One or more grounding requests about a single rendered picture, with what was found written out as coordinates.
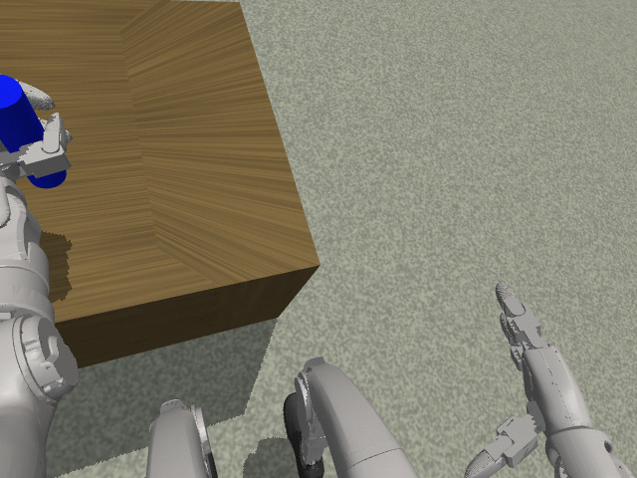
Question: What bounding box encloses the right robot hand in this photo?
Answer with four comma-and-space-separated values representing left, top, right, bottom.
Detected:
465, 283, 593, 478

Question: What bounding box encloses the can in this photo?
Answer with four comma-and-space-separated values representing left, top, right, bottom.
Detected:
0, 75, 67, 188

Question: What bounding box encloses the left robot hand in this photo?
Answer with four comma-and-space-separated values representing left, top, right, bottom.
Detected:
0, 74, 73, 184

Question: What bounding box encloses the left robot arm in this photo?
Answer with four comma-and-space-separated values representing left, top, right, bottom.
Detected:
0, 176, 79, 478

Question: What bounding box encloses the right robot arm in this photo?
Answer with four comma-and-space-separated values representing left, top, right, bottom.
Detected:
545, 427, 634, 478

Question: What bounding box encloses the right robot foot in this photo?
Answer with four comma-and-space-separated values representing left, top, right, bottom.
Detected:
284, 392, 324, 478

